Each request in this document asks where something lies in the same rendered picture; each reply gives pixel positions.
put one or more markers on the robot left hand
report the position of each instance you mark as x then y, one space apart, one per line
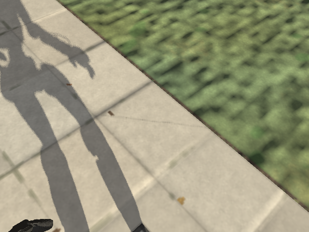
36 225

